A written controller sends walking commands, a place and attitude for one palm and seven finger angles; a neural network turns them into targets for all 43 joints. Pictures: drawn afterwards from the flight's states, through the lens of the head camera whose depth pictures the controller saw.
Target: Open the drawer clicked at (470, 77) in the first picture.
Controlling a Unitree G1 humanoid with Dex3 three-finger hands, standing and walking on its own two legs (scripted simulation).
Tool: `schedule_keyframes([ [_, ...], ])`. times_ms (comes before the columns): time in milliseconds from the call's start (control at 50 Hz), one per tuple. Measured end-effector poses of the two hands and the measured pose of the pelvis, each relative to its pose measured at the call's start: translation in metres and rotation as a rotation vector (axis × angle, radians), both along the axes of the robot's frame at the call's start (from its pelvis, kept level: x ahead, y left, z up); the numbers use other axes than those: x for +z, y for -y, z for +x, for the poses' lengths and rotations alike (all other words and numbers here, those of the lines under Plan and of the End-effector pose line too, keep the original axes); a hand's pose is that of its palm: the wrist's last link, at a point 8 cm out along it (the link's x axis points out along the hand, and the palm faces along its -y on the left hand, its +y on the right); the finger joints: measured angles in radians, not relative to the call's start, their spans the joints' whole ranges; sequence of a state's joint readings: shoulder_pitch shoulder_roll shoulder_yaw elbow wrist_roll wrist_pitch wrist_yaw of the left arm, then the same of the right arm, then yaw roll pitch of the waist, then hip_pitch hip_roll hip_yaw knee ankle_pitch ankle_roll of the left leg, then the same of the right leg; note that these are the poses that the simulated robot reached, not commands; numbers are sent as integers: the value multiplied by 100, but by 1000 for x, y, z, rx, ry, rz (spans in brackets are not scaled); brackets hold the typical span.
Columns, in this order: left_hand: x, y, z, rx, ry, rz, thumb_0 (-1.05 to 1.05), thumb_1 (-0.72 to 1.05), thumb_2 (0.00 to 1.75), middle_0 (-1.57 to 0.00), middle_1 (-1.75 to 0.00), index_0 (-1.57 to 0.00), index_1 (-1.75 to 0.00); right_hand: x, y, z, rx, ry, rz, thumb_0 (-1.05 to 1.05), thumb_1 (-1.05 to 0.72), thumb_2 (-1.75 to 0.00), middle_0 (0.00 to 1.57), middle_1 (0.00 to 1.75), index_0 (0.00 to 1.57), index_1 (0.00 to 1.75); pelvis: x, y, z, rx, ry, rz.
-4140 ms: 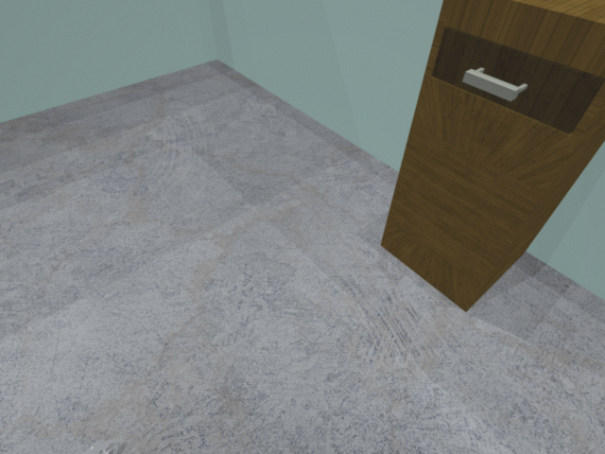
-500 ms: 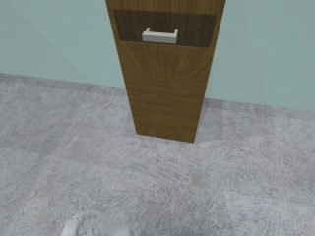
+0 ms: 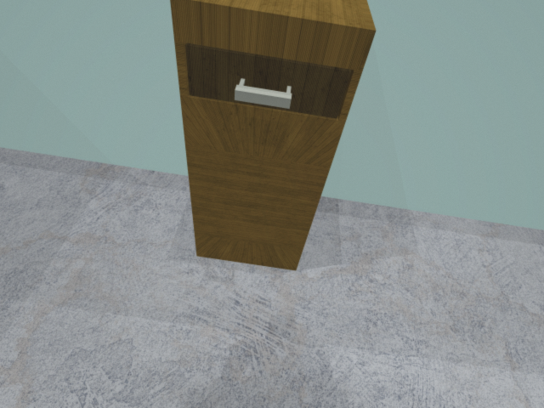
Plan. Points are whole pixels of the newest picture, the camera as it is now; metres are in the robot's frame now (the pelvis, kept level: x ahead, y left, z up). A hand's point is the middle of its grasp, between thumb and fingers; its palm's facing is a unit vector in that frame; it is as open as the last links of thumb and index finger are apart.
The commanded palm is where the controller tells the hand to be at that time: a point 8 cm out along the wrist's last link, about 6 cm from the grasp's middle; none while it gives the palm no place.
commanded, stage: take the last steps up to it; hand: left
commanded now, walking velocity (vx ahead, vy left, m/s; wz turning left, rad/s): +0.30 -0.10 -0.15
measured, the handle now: (264, 91) +0.78 +0.07 +0.06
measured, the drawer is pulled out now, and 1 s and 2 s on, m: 0.00 0.00 0.00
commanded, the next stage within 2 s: come to a stop and stand still in 0.58 s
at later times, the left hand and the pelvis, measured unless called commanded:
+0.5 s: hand (238, 363) +0.23 +0.06 -0.17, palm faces -0.07 -0.98 -0.17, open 7.4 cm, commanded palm none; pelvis +0.12 -0.10 -0.02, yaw -3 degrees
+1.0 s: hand (243, 388) +0.20 +0.05 -0.20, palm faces +0.02 -0.99 -0.15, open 7.4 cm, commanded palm none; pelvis +0.22 -0.11 -0.02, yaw -4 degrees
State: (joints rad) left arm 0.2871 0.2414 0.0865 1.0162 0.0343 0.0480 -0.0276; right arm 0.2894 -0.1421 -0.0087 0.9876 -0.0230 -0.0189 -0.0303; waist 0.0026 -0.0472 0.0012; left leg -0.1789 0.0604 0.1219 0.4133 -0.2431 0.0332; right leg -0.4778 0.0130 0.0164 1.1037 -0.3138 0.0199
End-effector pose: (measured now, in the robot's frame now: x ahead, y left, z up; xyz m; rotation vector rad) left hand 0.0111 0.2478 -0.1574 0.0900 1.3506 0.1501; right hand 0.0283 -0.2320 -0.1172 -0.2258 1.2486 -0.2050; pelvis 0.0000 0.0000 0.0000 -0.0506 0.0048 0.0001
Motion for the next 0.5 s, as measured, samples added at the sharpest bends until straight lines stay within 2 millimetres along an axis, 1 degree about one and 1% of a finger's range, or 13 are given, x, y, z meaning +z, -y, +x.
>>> schedule_keyframes([
  [60,2,-1,5,-16,-23,-1,0,91,90,-20,-30,-20,-30,0,-3,-18,-49,-40,8,1,-91,-90,21,30,21,30,2,0,9,-17,-3,3],
  [100,2,2,12,-31,-37,-1,0,91,90,-20,-30,-20,-30,-2,-4,-31,-86,-74,16,1,-91,-90,21,30,21,30,3,1,16,-30,-3,9],
  [140,2,7,23,-49,-46,-2,0,91,90,-20,-30,-20,-30,-4,-5,-45,-124,-112,27,1,-91,-90,21,30,21,30,2,5,24,-43,-2,16],
  [180,2,15,38,-72,-48,-5,0,91,90,-20,-30,-20,-30,-7,-5,-59,-161,-156,41,1,-91,-90,21,30,21,30,1,10,32,-55,0,24],
  [220,2,27,58,-98,-39,-8,0,91,90,-20,-30,-19,-30,-9,-5,-72,-197,-204,59,1,-91,-90,21,30,21,30,0,17,40,-64,1,30],
  [260,3,41,83,-128,-19,-10,0,91,90,-20,-30,-19,-30,-11,-3,-83,-230,-255,81,1,-91,-90,21,30,20,30,-1,25,50,-73,2,37],
  [340,5,76,144,-187,53,-7,0,91,90,-20,-30,-19,-30,-19,5,-97,-284,-352,132,1,-91,-90,21,30,20,30,-8,48,72,-84,-2,54],
  [380,5,96,175,-207,101,1,0,91,90,-20,-30,-19,-30,-26,13,-97,-300,-395,159,1,-91,-90,21,30,20,30,-14,63,86,-85,-4,62],
  [420,2,114,201,-210,161,14,0,91,90,-20,-30,-20,-30,-37,25,-90,-299,-431,186,1,-91,-90,21,30,20,30,-23,78,99,-80,-2,61],
  [460,5,128,214,-193,201,18,0,91,90,-20,-30,-20,-30,-42,40,-70,-277,-439,197,1,-91,-90,21,30,20,30,-24,89,110,-66,6,56],
  [500,11,138,218,-158,209,20,0,91,90,-20,-30,-20,-30,-42,57,-38,-253,-396,190,1,-91,-90,20,30,20,30,-18,98,122,-59,12,62],
])
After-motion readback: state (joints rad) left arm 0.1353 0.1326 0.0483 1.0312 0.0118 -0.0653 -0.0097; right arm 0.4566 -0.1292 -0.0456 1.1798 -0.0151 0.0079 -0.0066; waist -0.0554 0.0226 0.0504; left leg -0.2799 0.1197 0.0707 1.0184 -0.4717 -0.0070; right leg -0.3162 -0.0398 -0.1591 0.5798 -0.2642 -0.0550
